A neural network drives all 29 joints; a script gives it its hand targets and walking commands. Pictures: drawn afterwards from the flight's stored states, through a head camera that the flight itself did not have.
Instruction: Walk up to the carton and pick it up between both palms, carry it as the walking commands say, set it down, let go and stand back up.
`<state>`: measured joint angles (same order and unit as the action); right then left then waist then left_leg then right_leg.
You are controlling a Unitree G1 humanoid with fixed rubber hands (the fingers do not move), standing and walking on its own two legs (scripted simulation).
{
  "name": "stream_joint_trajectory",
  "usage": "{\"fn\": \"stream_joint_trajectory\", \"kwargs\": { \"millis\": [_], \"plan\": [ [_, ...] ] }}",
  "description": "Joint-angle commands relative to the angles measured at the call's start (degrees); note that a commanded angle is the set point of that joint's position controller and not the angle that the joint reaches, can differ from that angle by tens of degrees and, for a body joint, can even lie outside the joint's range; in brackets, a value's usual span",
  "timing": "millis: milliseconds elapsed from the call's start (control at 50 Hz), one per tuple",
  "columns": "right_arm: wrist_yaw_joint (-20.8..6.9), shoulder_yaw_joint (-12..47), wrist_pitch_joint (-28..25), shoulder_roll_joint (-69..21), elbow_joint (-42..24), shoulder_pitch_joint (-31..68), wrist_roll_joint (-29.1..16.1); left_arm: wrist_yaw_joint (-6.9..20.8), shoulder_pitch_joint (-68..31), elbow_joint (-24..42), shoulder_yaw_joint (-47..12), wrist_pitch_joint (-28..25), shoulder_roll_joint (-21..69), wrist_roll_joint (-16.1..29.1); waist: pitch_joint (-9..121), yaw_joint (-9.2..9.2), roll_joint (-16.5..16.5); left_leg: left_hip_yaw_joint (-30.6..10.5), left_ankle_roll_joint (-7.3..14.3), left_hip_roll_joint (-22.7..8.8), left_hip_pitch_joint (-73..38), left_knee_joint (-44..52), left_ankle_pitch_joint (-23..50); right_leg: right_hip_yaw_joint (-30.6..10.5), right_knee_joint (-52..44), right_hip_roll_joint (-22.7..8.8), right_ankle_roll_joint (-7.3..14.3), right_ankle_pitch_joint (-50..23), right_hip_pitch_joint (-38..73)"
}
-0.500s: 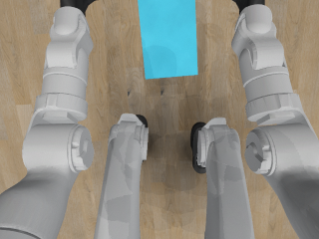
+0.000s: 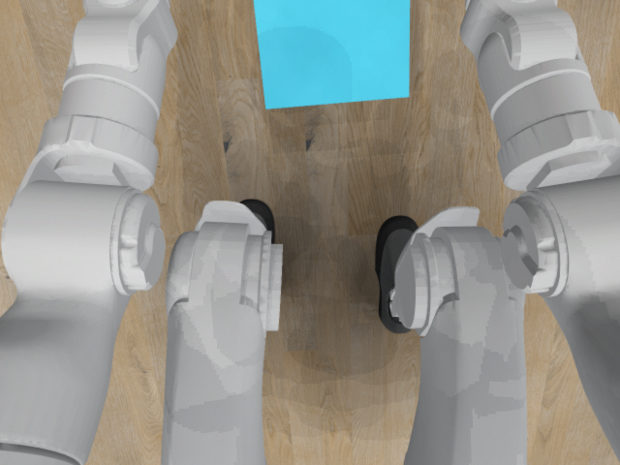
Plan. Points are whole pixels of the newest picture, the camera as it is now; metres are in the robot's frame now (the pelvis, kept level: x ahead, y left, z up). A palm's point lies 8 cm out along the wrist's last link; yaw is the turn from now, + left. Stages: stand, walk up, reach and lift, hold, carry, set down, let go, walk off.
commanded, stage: reach and lift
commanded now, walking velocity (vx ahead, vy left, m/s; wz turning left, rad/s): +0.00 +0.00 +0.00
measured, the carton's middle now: out of the picture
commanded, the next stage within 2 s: none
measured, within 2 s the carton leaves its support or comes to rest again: leaves its support in 1.78 s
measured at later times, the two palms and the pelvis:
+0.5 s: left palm out of the picture +0.54 +0.20 -0.22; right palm out of the picture +0.56 -0.11 -0.22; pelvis +0.02 +0.00 -0.03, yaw +0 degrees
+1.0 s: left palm out of the picture +0.55 +0.16 -0.21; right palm out of the picture +0.56 -0.09 -0.21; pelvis +0.02 +0.00 -0.02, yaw -1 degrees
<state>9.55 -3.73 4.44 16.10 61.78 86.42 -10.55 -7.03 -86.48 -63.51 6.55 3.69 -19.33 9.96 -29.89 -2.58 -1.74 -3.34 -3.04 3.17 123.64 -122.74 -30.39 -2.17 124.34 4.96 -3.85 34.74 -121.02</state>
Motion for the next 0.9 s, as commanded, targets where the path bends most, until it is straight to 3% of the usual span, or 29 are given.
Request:
{"fn": "stream_joint_trajectory", "kwargs": {
  "millis": [0, 20, 40, 80, 100, 140, 180, 220, 260, 280, 300, 360, 380, 400, 480, 520, 600, 660, 720, 740, 760, 780, 800, 840, 860, 880],
  "plan": [
    [-0.4, -1.1, -2.5, 6.9, -3.1, 16.0, 0.5, 0.1, -17.0, 3.4, -1.1, -2.2, -5.3, 0.8, 85.1, 1.11, 2.3, 4.9, -0.2, -0.9, -39.7, 7.4, 18.7, 5.8, -9.3, -0.8, -0.1, -15.4, 25.4],
    [-0.5, 1.0, -2.6, 4.9, -5.3, 15.5, -0.7, 0.3, -17.4, 5.9, -0.7, -2.8, -6.5, 0.6, 88.5, -1.16, 2.1, 5.2, -0.1, -0.9, -41.3, 6.7, 20.8, 5.2, -8.8, -0.6, -0.5, -17.7, 28.1],
    [-0.5, 1.3, -2.8, 4.7, -2.0, 15.8, -0.8, 0.4, -16.0, 0.9, -0.4, -2.9, -5.8, 0.5, 84.0, -1.95, 1.9, 5.3, 0.1, -1.3, -37.8, 6.4, 18.9, 5.3, -8.2, -0.6, -0.5, -16.1, 27.2],
    [-0.8, 0.8, -3.6, 4.3, -3.4, 15.7, -0.1, 1.0, -17.6, 4.0, -0.7, -4.2, -6.0, 0.7, 82.2, -1.56, 2.0, 4.7, -0.2, -1.0, -35.3, 5.5, 20.8, 4.6, -6.6, -0.5, -0.2, -18.5, 25.0],
    [-0.8, 1.9, -3.8, 4.5, -2.3, 17.2, -0.4, 1.2, -16.9, 1.6, -0.4, -4.2, -5.7, 0.9, 79.4, -2.73, 0.4, 5.2, -0.1, -1.0, -32.0, 4.9, 20.6, 4.3, -6.4, -0.8, -0.4, -19.1, 25.1],
    [-0.9, 3.1, -3.9, 3.2, -1.3, 16.5, -0.1, 1.5, -17.4, -0.3, 0.3, -4.8, -6.9, 1.5, 76.7, -2.59, -1.8, 4.8, 0.0, -1.1, -30.4, 4.5, 19.8, 4.3, -5.8, -0.8, -0.7, -18.5, 24.9],
    [-1.1, 3.1, -4.4, 2.9, -3.9, 15.9, -0.6, 1.8, -16.2, -0.3, -0.5, -5.3, -6.8, 1.9, 78.9, -1.35, -1.4, 4.8, 0.8, -1.2, -32.3, 3.4, 22.9, 4.1, -5.2, -0.5, -0.5, -21.2, 25.5],
    [-1.2, 4.7, -4.3, 1.4, -2.3, 14.1, -1.5, 1.7, -13.5, -3.1, 0.0, -5.2, -6.6, 1.2, 77.0, -2.89, -1.9, 5.0, 1.2, -1.4, -32.0, 2.9, 23.6, 3.8, -5.0, -0.5, -0.6, -22.5, 25.4],
    [-1.8, 4.3, -4.5, 0.5, -0.3, 11.8, -1.8, 2.0, -11.8, -1.7, -0.5, -5.6, -5.1, 0.8, 76.2, -3.13, -0.2, 5.1, 1.0, -1.1, -31.4, 3.1, 24.9, 4.0, -4.6, -0.4, -0.4, -23.6, 22.7],
    [-1.8, 3.5, -4.6, 1.7, -2.7, 12.3, -1.6, 1.8, -12.7, -0.8, 0.6, -5.7, -6.7, -0.3, 74.6, -3.59, 0.5, 5.0, 1.1, -1.2, -31.7, 2.7, 25.8, 4.0, -4.6, 0.1, -0.5, -23.5, 20.3],
    [-1.6, 3.7, -4.8, 2.0, -2.7, 12.4, -1.0, 1.8, -12.1, -0.1, 2.1, -6.0, -7.8, -0.9, 75.1, -4.51, -0.5, 5.3, 1.1, -1.3, -30.7, 2.6, 26.1, 3.6, -4.5, -0.2, -0.7, -24.7, 21.7],
    [-1.8, 3.7, -5.0, 1.2, -1.7, 10.5, -1.2, 2.4, -9.9, -1.6, 0.9, -5.9, -5.0, 0.1, 74.8, -3.37, -0.2, 4.8, 1.2, -1.0, -30.2, 3.0, 25.4, 3.6, -4.5, -0.1, -0.4, -24.4, 21.5],
    [-1.6, 3.3, -5.0, 1.8, -0.6, 8.7, -0.9, 2.5, -8.1, -3.3, 0.3, -5.6, -4.1, 0.8, 74.5, -2.24, 0.2, 4.8, 1.1, -1.1, -30.7, 2.9, 24.3, 3.8, -4.8, 0.0, -0.3, -23.2, 21.7],
    [-1.5, 2.6, -5.3, 2.0, -2.8, 9.6, -0.8, 2.5, -8.9, -0.6, 0.9, -6.1, -5.6, 0.3, 74.7, -3.41, 0.8, 5.2, 1.2, -0.9, -30.1, 2.8, 24.9, 3.2, -4.9, -0.1, -0.2, -23.8, 21.1],
    [-1.1, 1.9, -5.4, 1.8, -1.3, 9.3, 0.4, 2.4, -11.4, 2.1, -0.6, -6.3, -5.3, 1.0, 75.3, -0.76, 0.0, 4.9, 1.1, -0.9, -29.4, 3.8, 23.6, 4.0, -5.4, -0.1, -0.1, -23.4, 20.9],
    [-1.5, 3.4, -5.0, 0.7, -1.1, 10.8, -0.6, 2.8, -11.7, 1.3, -2.3, -6.1, -3.7, 2.3, 73.6, -1.74, 0.8, 5.0, 1.1, -0.8, -29.5, 3.6, 23.2, 3.4, -5.8, -0.4, 0.2, -21.8, 19.4],
    [-1.4, 4.4, -5.3, -1.4, -3.5, 11.9, -0.7, 2.9, -11.6, 1.3, -1.3, -6.1, -2.6, 1.8, 75.0, -2.58, -1.9, 5.3, 1.5, -0.6, -28.3, 3.7, 22.9, 3.0, -6.8, 0.0, 0.0, -22.8, 22.8],
    [-1.4, 2.7, -5.0, -1.4, -1.5, 11.8, 0.7, 2.5, -11.1, -0.8, 1.1, -5.9, -3.3, -1.0, 72.6, -3.7, -1.5, 5.5, 1.5, -0.4, -27.7, 4.2, 21.1, 3.3, -6.7, 0.5, -0.2, -20.8, 21.6],
    [-1.4, 2.4, -4.7, -3.5, -1.8, 13.1, 1.7, 2.9, -11.8, -1.1, 1.0, -5.5, 0.5, -2.1, 73.1, -3.51, -0.2, 5.7, 1.2, -0.2, -28.4, 4.4, 20.9, 3.6, -6.6, 1.0, -0.2, -20.4, 21.3],
    [-1.7, 2.0, -4.9, -4.8, -2.3, 14.0, 2.4, 3.2, -13.3, -0.7, 0.2, -5.5, 3.3, -2.0, 72.5, -2.42, 0.0, 4.9, 1.1, 0.1, -29.1, 4.1, 22.1, 3.8, -6.4, 1.5, -0.2, -20.6, 19.7],
    [-1.9, 2.0, -4.8, -6.5, -1.6, 12.6, 2.9, 3.5, -12.2, -0.9, 1.5, -5.1, 5.1, -3.4, 72.8, -3.19, -0.3, 5.2, 1.0, 0.4, -29.5, 4.0, 22.8, 3.5, -6.3, 1.5, -0.2, -21.8, 21.5],
    [-1.7, -0.4, -4.8, -5.2, -1.1, 11.6, 4.5, 3.1, -11.2, -1.5, 2.7, -5.2, 3.1, -4.2, 71.2, -2.55, -1.8, 4.4, 1.1, 0.5, -29.8, 4.7, 22.2, 4.2, -6.3, 1.8, -0.5, -20.3, 19.3],
    [-1.4, -2.1, -4.9, -4.4, -1.2, 10.7, 5.8, 2.8, -11.4, -0.4, 3.5, -5.2, 3.1, -5.3, 70.1, -1.19, 0.1, 4.9, 0.8, 0.6, -29.0, 4.3, 21.5, 4.1, -6.2, 2.1, -0.3, -20.2, 18.9],
    [-2.5, 0.0, -4.7, -10.6, -2.8, 14.7, 5.8, 3.9, -12.4, -0.7, 2.7, -4.7, 9.7, -6.2, 71.8, -3.02, -0.3, 5.1, 0.9, 1.2, -29.7, 4.0, 22.0, 4.0, -6.0, 2.3, -0.2, -20.3, 20.2],
    [-2.9, -0.3, -4.4, -12.9, -1.1, 13.9, 7.2, 4.2, -12.4, -2.1, 3.7, -4.6, 11.9, -7.0, 69.9, -2.6, -2.3, 5.3, 0.9, 1.3, -27.8, 4.3, 20.7, 4.3, -6.2, 2.5, -0.4, -19.8, 20.0],
    [-3.8, -0.2, -4.2, -16.4, -1.9, 15.2, 7.2, 5.1, -12.7, -2.4, 4.3, -4.2, 15.4, -8.5, 69.1, -4.65, -1.4, 5.5, 1.2, 1.6, -27.6, 5.0, 19.5, 4.0, -6.2, 3.1, -0.1, -18.8, 20.6]
  ]
}}
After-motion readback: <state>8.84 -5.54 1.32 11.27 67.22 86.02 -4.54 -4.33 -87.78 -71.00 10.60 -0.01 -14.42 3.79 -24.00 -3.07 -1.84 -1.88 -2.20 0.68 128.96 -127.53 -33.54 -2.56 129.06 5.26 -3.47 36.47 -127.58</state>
